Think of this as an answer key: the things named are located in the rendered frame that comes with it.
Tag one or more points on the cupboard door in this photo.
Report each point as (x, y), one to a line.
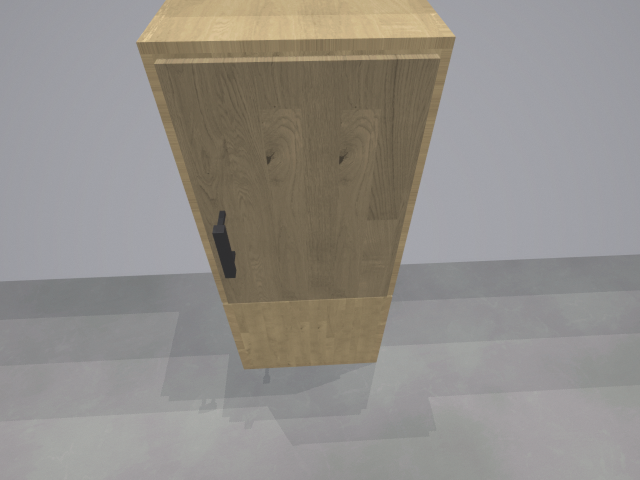
(312, 158)

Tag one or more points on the handle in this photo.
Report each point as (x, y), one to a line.
(227, 257)

